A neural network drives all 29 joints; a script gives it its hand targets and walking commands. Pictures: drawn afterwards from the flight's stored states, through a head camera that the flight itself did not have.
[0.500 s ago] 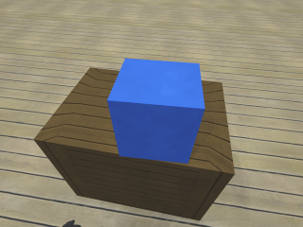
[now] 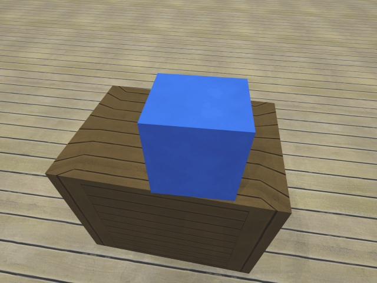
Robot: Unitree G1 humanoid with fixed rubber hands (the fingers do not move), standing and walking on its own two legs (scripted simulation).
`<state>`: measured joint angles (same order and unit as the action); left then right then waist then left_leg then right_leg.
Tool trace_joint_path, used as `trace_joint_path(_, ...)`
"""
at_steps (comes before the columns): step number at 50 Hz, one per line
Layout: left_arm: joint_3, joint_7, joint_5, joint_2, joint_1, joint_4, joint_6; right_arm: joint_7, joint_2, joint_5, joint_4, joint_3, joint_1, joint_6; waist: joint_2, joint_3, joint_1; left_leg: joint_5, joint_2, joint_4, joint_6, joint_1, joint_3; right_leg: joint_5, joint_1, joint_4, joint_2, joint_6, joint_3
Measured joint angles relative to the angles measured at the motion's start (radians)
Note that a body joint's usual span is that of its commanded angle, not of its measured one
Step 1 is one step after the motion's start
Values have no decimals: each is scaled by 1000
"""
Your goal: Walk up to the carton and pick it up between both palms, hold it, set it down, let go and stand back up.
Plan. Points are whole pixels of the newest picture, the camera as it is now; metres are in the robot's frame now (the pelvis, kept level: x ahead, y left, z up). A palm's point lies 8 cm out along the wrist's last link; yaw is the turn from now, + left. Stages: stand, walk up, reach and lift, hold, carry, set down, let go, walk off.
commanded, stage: stand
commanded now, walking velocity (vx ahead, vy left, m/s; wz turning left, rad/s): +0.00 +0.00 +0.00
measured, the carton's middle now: (197, 138) +0.52 -0.01 +0.00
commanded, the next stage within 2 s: none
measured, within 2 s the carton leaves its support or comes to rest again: neither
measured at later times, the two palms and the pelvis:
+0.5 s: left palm out of the picture -0.03 +0.22 -0.14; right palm out of the picture -0.04 -0.22 -0.15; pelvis +0.00 +0.00 +0.00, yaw +0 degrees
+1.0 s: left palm out of the picture -0.05 +0.21 -0.15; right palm out of the picture -0.05 -0.20 -0.15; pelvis +0.00 +0.00 +0.00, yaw +0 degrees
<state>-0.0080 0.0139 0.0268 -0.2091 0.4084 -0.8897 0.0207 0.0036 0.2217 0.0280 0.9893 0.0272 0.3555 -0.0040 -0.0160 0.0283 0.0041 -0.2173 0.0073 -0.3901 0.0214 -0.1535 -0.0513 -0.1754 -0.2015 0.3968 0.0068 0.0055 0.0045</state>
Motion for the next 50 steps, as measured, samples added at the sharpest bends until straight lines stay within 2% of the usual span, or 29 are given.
trace_joint_path(20, 25, 12, -8, 49, -3, -146, -8, 14, -51, -10, 119, -27, 18, 0, -1, -15, -8, -5, 4, -5, 2, 6, 2, -7, 3, 10, 3, 3, 4)
trace_joint_path(50, 38, 23, -14, 87, -28, -252, -11, 27, -94, -15, 179, -36, 19, -3, 3, -28, -9, -15, 4, -18, 5, 6, -3, -13, 2, 20, 3, 7, 14)
